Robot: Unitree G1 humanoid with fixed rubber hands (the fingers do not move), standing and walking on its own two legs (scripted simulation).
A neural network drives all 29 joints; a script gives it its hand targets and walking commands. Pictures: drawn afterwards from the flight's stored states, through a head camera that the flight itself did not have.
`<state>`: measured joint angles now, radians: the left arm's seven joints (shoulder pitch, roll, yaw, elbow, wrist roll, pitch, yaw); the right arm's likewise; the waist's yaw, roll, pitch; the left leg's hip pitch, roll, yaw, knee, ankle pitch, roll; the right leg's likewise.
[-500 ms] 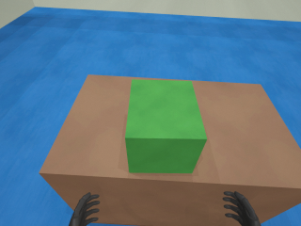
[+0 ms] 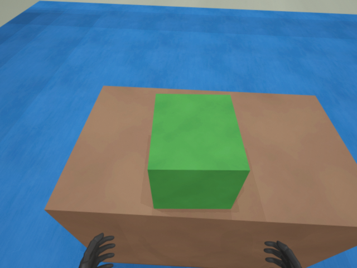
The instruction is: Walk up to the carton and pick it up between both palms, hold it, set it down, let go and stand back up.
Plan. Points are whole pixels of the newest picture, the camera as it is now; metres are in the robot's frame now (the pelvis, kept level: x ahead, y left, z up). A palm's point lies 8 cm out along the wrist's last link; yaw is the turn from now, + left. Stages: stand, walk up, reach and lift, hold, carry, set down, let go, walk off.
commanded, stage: let go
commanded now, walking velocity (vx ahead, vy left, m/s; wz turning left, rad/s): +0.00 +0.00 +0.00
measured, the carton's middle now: (192, 150) +0.44 -0.01 -0.02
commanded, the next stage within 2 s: stand in 0.48 s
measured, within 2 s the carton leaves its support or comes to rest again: neither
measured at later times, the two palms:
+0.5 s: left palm out of the picture +0.14 +0.22 -0.09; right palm out of the picture +0.13 -0.24 -0.08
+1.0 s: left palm out of the picture +0.13 +0.27 -0.10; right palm out of the picture +0.12 -0.26 -0.09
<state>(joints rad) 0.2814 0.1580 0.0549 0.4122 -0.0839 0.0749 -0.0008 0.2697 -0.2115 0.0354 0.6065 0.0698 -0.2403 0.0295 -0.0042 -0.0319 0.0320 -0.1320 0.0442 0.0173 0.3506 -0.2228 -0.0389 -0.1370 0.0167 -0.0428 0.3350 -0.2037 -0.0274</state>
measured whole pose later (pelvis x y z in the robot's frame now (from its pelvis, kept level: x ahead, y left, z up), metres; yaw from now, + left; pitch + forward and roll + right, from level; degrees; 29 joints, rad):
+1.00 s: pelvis +0.00 +0.00 +0.00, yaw +0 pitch -1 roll +0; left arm 0.22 0.30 0.05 0.67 -0.08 0.02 0.01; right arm 0.24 -0.25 -0.03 0.68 -0.03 0.00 0.00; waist 0.00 -0.03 0.03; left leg -0.13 0.05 0.02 0.40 -0.25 -0.04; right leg -0.14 0.02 -0.04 0.40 -0.24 -0.03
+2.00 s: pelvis -0.02 +0.00 +0.00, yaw +0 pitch -2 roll +0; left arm 0.22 0.30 0.02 0.81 -0.08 0.00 0.00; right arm 0.25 -0.26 -0.03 0.77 -0.03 0.00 0.00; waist 0.00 -0.01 0.03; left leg -0.13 0.05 0.02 0.40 -0.23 -0.04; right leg -0.14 0.02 -0.04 0.40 -0.22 -0.03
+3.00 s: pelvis -0.02 +0.00 +0.00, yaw +0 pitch -3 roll +0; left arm 0.22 0.31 0.01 0.89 -0.08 -0.01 0.00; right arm 0.23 -0.27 -0.03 0.87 -0.03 0.00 0.00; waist 0.00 -0.01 0.03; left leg -0.13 0.05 0.02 0.40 -0.22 -0.04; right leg -0.14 0.02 -0.04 0.38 -0.20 -0.03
